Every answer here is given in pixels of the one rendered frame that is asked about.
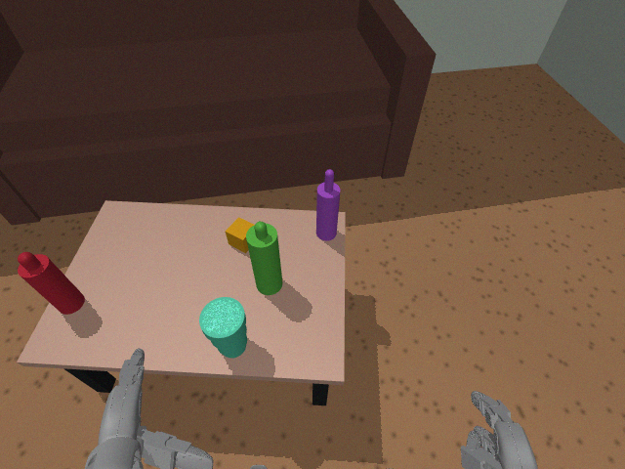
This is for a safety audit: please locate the right robot hand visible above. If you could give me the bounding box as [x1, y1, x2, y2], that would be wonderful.
[461, 391, 538, 469]

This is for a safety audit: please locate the left robot hand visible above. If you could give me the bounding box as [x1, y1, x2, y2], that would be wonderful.
[98, 349, 213, 469]

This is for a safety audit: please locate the sofa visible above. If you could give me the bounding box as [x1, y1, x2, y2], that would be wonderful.
[0, 0, 436, 225]

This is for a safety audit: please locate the left robot arm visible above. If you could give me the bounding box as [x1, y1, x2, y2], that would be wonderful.
[85, 437, 144, 469]

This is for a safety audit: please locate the coffee table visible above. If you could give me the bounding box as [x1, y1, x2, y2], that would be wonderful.
[17, 200, 346, 405]

